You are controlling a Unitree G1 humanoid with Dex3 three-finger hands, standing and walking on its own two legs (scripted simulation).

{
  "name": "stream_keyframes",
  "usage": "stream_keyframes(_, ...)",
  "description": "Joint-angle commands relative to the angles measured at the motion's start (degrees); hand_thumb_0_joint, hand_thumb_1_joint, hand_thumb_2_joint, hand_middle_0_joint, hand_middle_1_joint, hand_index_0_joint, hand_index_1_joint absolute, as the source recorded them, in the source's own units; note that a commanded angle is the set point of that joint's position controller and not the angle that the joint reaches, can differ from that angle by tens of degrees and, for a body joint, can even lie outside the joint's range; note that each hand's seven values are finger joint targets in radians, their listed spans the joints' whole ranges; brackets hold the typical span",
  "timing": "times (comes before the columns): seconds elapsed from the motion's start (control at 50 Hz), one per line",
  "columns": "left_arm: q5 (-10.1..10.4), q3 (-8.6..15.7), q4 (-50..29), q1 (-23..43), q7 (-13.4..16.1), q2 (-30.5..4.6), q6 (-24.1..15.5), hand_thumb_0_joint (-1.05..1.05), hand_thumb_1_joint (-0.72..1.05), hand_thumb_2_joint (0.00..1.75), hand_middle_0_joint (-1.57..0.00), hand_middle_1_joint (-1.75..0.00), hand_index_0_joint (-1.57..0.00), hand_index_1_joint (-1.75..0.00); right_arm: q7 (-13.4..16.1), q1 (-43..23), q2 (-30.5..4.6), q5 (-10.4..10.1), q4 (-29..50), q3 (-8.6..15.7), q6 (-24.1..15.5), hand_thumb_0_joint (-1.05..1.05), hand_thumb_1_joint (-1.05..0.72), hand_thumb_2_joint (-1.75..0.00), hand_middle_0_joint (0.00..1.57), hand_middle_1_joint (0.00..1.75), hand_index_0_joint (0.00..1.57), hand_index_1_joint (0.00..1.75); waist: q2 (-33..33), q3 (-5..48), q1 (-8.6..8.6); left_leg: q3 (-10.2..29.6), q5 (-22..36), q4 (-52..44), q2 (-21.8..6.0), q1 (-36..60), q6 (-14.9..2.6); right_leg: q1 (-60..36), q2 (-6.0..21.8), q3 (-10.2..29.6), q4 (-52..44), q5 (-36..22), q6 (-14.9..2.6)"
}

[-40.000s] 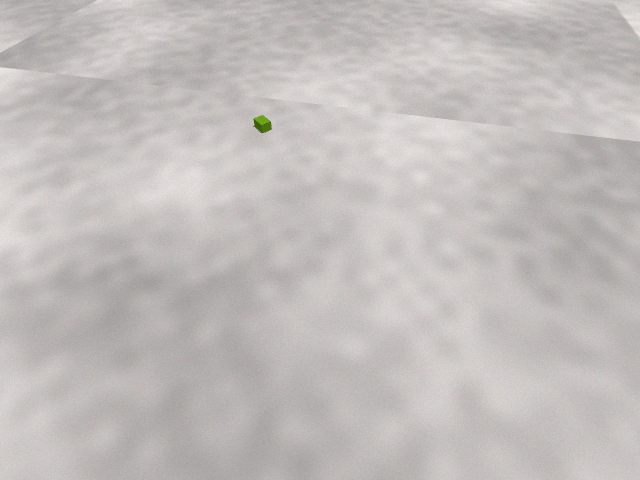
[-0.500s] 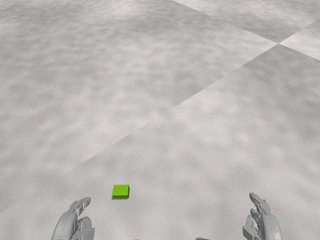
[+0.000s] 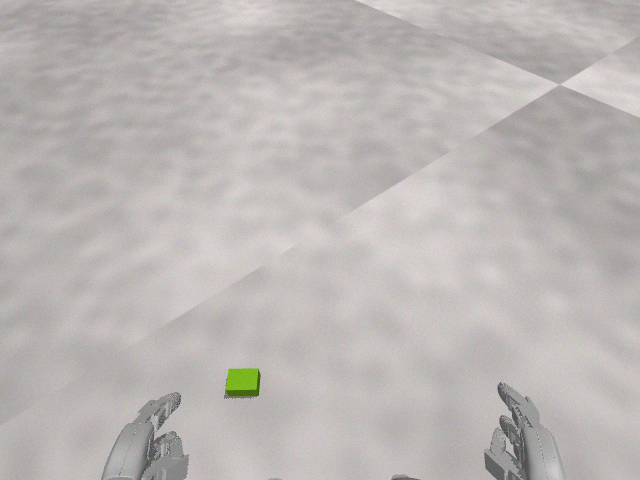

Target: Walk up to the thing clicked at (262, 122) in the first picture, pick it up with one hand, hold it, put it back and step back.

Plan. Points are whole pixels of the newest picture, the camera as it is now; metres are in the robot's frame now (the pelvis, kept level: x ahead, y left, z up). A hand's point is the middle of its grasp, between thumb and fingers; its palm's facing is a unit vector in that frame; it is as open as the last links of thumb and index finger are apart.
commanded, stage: home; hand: left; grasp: from above
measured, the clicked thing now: (243, 382) +0.49 +0.25 -0.69
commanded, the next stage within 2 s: stand in 0.06 s
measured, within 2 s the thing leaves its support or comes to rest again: neither
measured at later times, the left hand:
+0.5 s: hand out of the picture +0.09 +0.23 -0.10, palm faces +0.03 -0.94 -0.35, open 7.4 cm
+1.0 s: hand out of the picture +0.04 +0.23 -0.10, palm faces +0.06 -0.94 -0.34, open 7.4 cm
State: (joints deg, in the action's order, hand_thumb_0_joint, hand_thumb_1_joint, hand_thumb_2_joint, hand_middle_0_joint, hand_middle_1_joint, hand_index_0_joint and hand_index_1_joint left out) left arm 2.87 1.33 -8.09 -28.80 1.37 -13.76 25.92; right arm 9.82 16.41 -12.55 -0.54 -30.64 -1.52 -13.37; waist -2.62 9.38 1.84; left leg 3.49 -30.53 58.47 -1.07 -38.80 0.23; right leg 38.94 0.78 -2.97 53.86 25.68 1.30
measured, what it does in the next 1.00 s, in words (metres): rises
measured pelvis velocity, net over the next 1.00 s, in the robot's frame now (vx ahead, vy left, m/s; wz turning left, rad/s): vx -0.01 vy -0.01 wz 0.03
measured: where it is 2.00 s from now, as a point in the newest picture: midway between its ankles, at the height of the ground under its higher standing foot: outside the picture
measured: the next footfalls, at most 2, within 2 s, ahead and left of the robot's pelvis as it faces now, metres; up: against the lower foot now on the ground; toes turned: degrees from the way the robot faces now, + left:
none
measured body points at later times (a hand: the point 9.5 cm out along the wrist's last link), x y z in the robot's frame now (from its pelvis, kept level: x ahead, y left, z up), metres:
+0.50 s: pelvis -0.01 +0.00 +0.04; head +0.01 +0.00 +0.49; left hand +0.09 +0.28 -0.08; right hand +0.10 -0.28 -0.09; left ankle -0.01 +0.12 -0.68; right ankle +0.01 -0.14 -0.68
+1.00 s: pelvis -0.01 -0.01 +0.06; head -0.01 -0.01 +0.51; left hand +0.04 +0.28 -0.07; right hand +0.07 -0.28 -0.08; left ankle -0.01 +0.12 -0.68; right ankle +0.01 -0.14 -0.68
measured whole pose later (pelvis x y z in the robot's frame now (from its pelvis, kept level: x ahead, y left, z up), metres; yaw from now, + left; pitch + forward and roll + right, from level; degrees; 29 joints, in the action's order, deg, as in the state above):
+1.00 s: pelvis -0.01 -0.01 +0.06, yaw +2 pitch -4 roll +0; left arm -2.0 1.9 63.5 -8.7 1.8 -16.4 0.5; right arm 1.0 8.9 -16.4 1.7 -62.8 2.2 0.0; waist -1.0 -3.1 -1.3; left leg 3.0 -13.2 22.9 0.8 -6.0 0.2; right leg 7.7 2.7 -3.0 22.9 11.4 1.3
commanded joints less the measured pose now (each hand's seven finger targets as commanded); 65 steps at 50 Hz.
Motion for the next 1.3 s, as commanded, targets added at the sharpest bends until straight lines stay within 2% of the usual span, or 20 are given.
stream_keyframes(0.0,0.2,3.6,-10.8,0.6,0.3,-5.4,-2.9,0.00,0.90,0.90,-0.20,-0.30,-0.20,-0.30,0.9,-3.3,-7.6,-0.2,8.7,3.1,-3.0,0.00,-0.90,-0.90,0.20,0.30,0.20,0.30,-0.9,5.7,0.38,0.1,18.4,-10.1,0.8,4.3,-0.27,-6.5,-1.9,-1.3,-6.6,-12.7,-1.70)
stream_keyframes(0.04,0.1,3.4,-10.2,-0.1,0.3,-5.4,-2.8,0.00,0.90,0.90,-0.20,-0.30,-0.20,-0.30,0.9,-3.3,-7.7,-0.1,8.9,3.3,-2.8,0.00,-0.90,-0.90,0.20,0.30,0.20,0.30,-0.3,6.0,0.51,0.1,19.5,-10.0,0.8,4.2,-0.19,-6.6,-1.9,-1.3,-6.4,-13.2,-1.84)
stream_keyframes(0.12,0.3,3.5,-9.9,0.9,0.3,-5.1,-3.0,0.00,0.90,0.90,-0.20,-0.30,-0.20,-0.30,0.9,-3.8,-7.2,-0.2,9.2,2.9,-2.7,0.00,-0.90,-0.90,0.20,0.30,0.20,0.30,1.1,4.1,0.28,-0.6,15.5,-9.6,1.2,2.5,-0.85,-6.4,-1.6,-1.1,-7.9,-11.3,-1.39)
stream_keyframes(0.14,-6.7,3.9,10.2,18.0,2.4,-9.5,-14.9,0.00,0.90,0.90,-0.20,-0.30,-0.20,-0.30,-2.6,-7.1,-13.5,7.3,-4.6,5.1,3.4,0.00,-0.90,-0.90,0.20,0.30,0.20,0.30,3.9,-8.3,-3.60,1.2,25.4,-14.7,-0.8,4.4,-3.15,-16.3,2.9,3.0,-9.8,-12.7,-3.07)
stream_keyframes(0.16,-7.1,4.8,19.9,12.5,2.1,-10.3,-18.7,0.00,0.90,0.90,-0.20,-0.30,-0.20,-0.30,-3.9,-7.0,-14.2,7.2,-5.9,5.8,5.6,0.00,-0.90,-0.90,0.20,0.30,0.20,0.30,5.8,-2.1,-3.70,0.1,30.0,-14.0,-0.3,9.0,-3.69,-18.9,3.4,6.3,-10.8,-15.5,-5.45)
stream_keyframes(0.18,-7.4,4.8,22.3,12.4,1.8,-11.4,-20.6,0.00,0.90,0.90,-0.20,-0.30,-0.20,-0.30,-4.9,-5.6,-13.9,7.2,-5.7,5.5,6.6,0.00,-0.90,-0.90,0.20,0.30,0.20,0.30,6.6,0.4,-2.77,-0.3,30.2,-14.1,-0.4,11.4,-3.79,-19.9,4.4,7.7,-10.8,-17.3,-6.44)
stream_keyframes(0.2,-7.2,4.2,23.6,13.6,1.4,-11.5,-21.7,0.00,0.90,0.90,-0.20,-0.30,-0.20,-0.30,-5.7,-5.0,-13.7,7.2,-5.8,5.4,7.3,0.00,-0.90,-0.90,0.20,0.30,0.20,0.30,3.5,-1.6,-1.90,1.0,27.4,-15.8,-0.4,12.0,-3.83,-17.8,3.5,7.3,-11.9,-17.7,-5.75)
stream_keyframes(0.24,-6.4,3.9,28.5,15.3,1.0,-11.5,-23.2,0.00,0.90,0.90,-0.20,-0.30,-0.20,-0.30,-7.4,-5.6,-12.3,4.4,-7.9,5.4,7.8,0.00,-0.90,-0.90,0.20,0.30,0.20,0.30,0.6,0.1,-3.11,1.8,25.4,-18.9,-0.4,15.5,-4.13,-21.4,4.1,6.2,-11.4,-18.3,-4.42)
stream_keyframes(0.28,-5.8,4.2,33.3,16.1,1.0,-11.1,-23.6,0.00,0.90,0.90,-0.20,-0.30,-0.20,-0.30,-8.1,-7.7,-12.3,3.6,-9.1,5.8,8.4,0.00,-0.90,-0.90,0.20,0.30,0.20,0.30,4.3,-0.2,-3.89,1.0,25.1,-19.0,-0.2,17.1,-3.39,-21.4,4.7,6.6,-13.6,-18.4,-4.32)
stream_keyframes(0.36,-5.8,4.0,41.4,19.2,1.0,-10.9,-25.0,0.00,0.90,0.90,-0.20,-0.30,-0.20,-0.30,-8.6,-8.3,-12.3,3.9,-12.7,6.3,9.7,0.00,-0.90,-0.90,0.20,0.30,0.20,0.30,2.9,-4.3,-3.49,2.6,14.0,-24.2,-0.4,17.9,-3.72,-20.4,5.0,7.1,-19.4,-7.4,-3.47)
stream_keyframes(0.4,-5.9,4.1,44.9,19.6,1.0,-11.0,-25.7,0.00,0.90,0.90,-0.20,-0.30,-0.20,-0.30,-8.7,-8.2,-12.6,3.9,-14.2,6.6,10.1,0.00,-0.90,-0.90,0.20,0.30,0.20,0.30,2.1,-5.7,-3.27,3.5,12.8,-26.2,-1.0,18.2,-3.93,-21.4,4.7,6.4,-21.0,-7.4,-3.22)
stream_keyframes(0.46,-5.6,3.9,49.4,19.6,0.9,-10.8,-26.4,0.00,0.90,0.90,-0.20,-0.30,-0.20,-0.30,-8.6,-8.4,-13.1,3.6,-16.3,6.6,10.4,0.00,-0.90,-0.90,0.20,0.30,0.20,0.30,1.0,-7.3,-3.30,5.1,15.8,-29.8,-2.0,19.7,-3.67,-23.8,4.2,5.3,-22.2,-11.6,-2.83)
stream_keyframes(0.58,-4.8,3.6,57.4,19.3,1.2,-11.5,-27.1,0.00,0.90,0.90,-0.20,-0.30,-0.20,-0.30,-7.9,-6.8,-13.8,2.9,-21.5,6.4,11.2,0.00,-0.90,-0.90,0.20,0.30,0.20,0.30,2.0,-6.8,-2.68,4.5,26.0,-32.0,-2.6,25.4,-2.84,-29.1,5.7,5.3,-26.4,-20.5,-2.91)
stream_keyframes(0.64,-4.6,3.4,60.5,19.8,1.3,-12.2,-26.9,0.00,0.90,0.90,-0.20,-0.30,-0.20,-0.30,-7.7,-6.4,-13.8,2.6,-23.6,6.2,11.5,0.00,-0.90,-0.90,0.20,0.30,0.20,0.30,2.6,-7.2,-2.18,4.3,27.7,-34.1,-3.0,27.7,-2.55,-30.3,5.8,5.1,-28.2,-21.2,-2.74)
stream_keyframes(0.66,-4.5,3.3,61.5,19.6,1.4,-12.1,-26.9,0.00,0.90,0.90,-0.20,-0.30,-0.20,-0.30,-7.7,-7.1,-13.8,2.5,-24.3,6.1,11.6,0.00,-0.90,-0.90,0.20,0.30,0.20,0.30,2.3,-8.0,-2.80,4.4,27.2,-34.5,-3.0,27.2,-2.41,-31.2,6.0,5.0,-29.0,-20.7,-2.76)
stream_keyframes(0.74,-4.6,2.9,64.4,20.2,1.3,-12.4,-26.6,0.00,0.90,0.90,-0.20,-0.30,-0.20,-0.30,-7.5,-7.6,-14.4,2.2,-26.3,5.9,11.7,0.00,-0.90,-0.90,0.20,0.30,0.20,0.30,1.0,-8.8,-2.80,4.7,28.8,-37.5,-3.7,29.2,-2.04,-32.1,5.8,4.6,-31.0,-20.2,-2.35)
stream_keyframes(0.84,-4.6,2.8,67.2,21.2,1.3,-13.1,-26.7,0.00,0.90,0.90,-0.20,-0.30,-0.20,-0.30,-7.6,-8.6,-14.4,2.1,-28.1,5.8,12.0,0.00,-0.90,-0.90,0.20,0.30,0.20,0.30,2.1,-10.5,-2.97,4.6,26.3,-40.0,-3.7,29.1,-1.54,-33.3,5.9,4.6,-33.6,-18.2,-1.99)
stream_keyframes(0.94,-4.6,2.7,68.9,22.3,1.0,-13.5,-26.7,0.00,0.90,0.90,-0.20,-0.30,-0.20,-0.30,-7.9,-8.7,-14.3,2.2,-29.4,5.5,12.5,0.00,-0.90,-0.90,0.20,0.30,0.20,0.30,2.3,-13.2,-2.75,4.4,18.2,-41.9,-3.2,27.1,-1.44,-32.9,5.7,4.9,-36.1,-13.0,-1.56)
stream_keyframes(1.1,-4.4,2.6,70.5,22.7,0.7,-14.3,-27.1,0.00,0.90,0.90,-0.20,-0.30,-0.20,-0.30,-8.3,-9.8,-14.8,2.1,-30.2,5.3,12.3,0.00,-0.90,-0.90,0.20,0.30,0.20,0.30,2.1,-11.7,-3.01,4.4,19.8,-42.4,-3.7,28.3,-1.39,-34.0,6.1,5.3,-36.9,-14.5,-1.77)
stream_keyframes(1.28,-4.1,2.4,71.4,23.3,0.6,-14.5,-27.3,0.00,0.90,0.90,-0.20,-0.30,-0.20,-0.30,-8.2,-10.0,-15.6,1.9,-31.0,4.8,12.2,0.00,-0.90,-0.90,0.20,0.30,0.20,0.30,2.4,-9.9,-3.00,4.0,25.6,-41.8,-4.4,30.8,-1.49,-35.2,6.7,5.5,-37.3,-19.3,-1.91)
